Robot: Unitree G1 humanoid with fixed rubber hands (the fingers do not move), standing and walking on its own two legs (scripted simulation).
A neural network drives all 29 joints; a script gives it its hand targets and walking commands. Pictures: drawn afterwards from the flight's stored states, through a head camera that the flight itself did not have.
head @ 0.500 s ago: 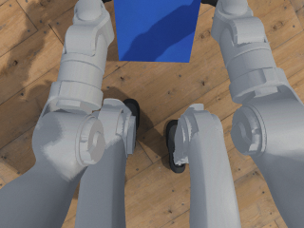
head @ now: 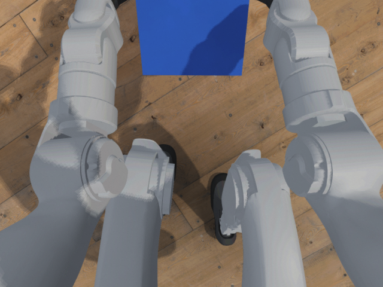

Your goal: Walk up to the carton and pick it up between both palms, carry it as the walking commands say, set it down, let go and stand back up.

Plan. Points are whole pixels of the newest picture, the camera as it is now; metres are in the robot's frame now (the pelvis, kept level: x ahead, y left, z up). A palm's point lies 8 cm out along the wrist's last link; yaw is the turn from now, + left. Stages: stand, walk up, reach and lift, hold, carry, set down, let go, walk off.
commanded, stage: set down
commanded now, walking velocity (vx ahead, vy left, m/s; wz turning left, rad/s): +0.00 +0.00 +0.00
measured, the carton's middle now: (192, 0) +0.60 +0.07 -0.23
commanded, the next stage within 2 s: none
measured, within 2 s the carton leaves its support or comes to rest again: rests again in 1.76 s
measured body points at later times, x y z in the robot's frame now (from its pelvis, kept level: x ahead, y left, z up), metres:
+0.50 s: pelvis +0.04 +0.02 +0.00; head +0.40 +0.02 +0.27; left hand +0.59 +0.20 -0.14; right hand +0.61 -0.07 -0.14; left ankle +0.15 +0.12 -0.35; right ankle +0.09 -0.07 -0.35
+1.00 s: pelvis +0.04 +0.01 -0.01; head +0.40 +0.00 +0.26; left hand +0.59 +0.20 -0.14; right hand +0.61 -0.07 -0.15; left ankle +0.15 +0.12 -0.35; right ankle +0.09 -0.07 -0.35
